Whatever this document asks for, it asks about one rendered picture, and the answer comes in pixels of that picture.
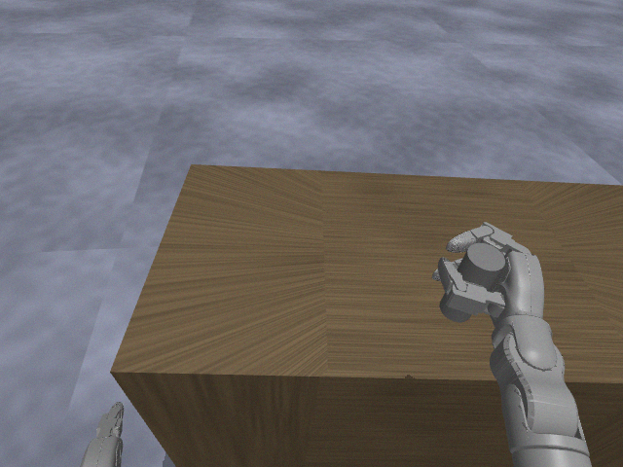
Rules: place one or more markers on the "left robot hand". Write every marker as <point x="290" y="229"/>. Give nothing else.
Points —
<point x="107" y="448"/>

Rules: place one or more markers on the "right robot hand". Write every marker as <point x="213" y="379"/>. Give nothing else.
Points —
<point x="518" y="289"/>

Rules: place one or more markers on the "right robot arm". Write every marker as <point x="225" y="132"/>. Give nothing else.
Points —
<point x="540" y="414"/>

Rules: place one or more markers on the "can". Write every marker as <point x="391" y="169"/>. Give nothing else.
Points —
<point x="481" y="264"/>

